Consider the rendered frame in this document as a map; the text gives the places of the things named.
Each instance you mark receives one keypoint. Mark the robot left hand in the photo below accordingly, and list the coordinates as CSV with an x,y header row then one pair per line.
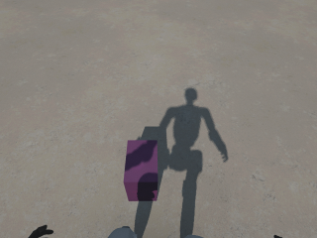
x,y
41,231

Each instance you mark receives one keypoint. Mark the carton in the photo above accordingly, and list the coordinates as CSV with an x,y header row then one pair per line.
x,y
141,176

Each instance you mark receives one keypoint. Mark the robot left thigh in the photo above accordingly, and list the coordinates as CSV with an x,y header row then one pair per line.
x,y
123,232

